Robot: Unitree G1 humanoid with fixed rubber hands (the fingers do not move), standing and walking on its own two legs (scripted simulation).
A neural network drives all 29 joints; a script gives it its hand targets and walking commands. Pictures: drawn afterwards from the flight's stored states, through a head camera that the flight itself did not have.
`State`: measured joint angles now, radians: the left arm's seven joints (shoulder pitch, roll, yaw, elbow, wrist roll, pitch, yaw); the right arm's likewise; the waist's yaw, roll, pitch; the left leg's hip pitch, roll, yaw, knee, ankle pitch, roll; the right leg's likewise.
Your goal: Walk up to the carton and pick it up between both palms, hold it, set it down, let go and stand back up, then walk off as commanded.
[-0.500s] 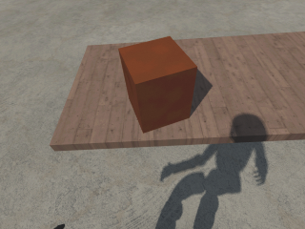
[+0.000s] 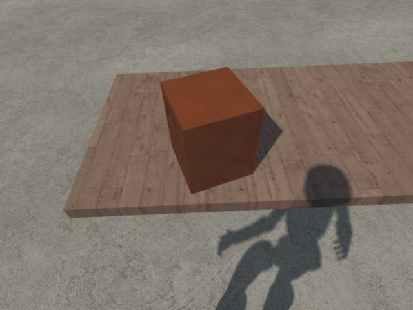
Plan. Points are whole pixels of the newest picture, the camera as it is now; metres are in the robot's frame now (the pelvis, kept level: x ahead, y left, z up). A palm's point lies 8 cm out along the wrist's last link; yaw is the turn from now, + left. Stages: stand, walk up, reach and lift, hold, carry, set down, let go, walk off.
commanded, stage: walk up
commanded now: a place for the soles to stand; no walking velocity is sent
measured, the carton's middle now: (209, 130) +0.60 +0.03 -0.02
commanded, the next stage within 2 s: none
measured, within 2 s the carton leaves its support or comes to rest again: neither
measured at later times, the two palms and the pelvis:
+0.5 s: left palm out of the picture +0.06 +0.32 -0.11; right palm out of the picture +0.06 -0.30 -0.11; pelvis +0.02 +0.02 +0.00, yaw +0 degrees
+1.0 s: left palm (88, 249) +0.29 +0.32 -0.11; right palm out of the picture +0.14 -0.28 -0.15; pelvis +0.12 +0.03 -0.04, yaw -2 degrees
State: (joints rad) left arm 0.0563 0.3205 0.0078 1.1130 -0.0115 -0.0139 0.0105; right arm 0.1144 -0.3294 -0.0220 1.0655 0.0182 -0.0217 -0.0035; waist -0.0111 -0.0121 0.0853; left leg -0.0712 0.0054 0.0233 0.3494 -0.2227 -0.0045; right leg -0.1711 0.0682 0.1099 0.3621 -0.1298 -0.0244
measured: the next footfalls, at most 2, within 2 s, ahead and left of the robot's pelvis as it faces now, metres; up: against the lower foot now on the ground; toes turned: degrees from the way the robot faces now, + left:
left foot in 0.56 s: +0.12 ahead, +0.14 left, +0.00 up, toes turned +13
right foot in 0.86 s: +0.23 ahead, -0.09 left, +0.00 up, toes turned +10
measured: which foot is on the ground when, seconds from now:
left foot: down 0.00-0.36, up 0.38-0.54, down 0.56-1.00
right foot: down 0.00-0.56, up 0.58-0.84, down 0.86-1.00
